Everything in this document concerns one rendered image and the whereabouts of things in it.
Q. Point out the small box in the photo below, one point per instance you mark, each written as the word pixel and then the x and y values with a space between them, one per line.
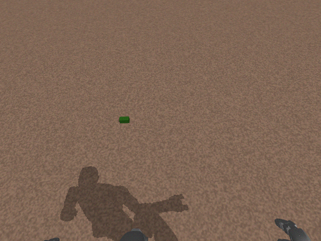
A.
pixel 124 119

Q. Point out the right robot hand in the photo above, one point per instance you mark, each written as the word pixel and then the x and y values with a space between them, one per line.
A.
pixel 290 228

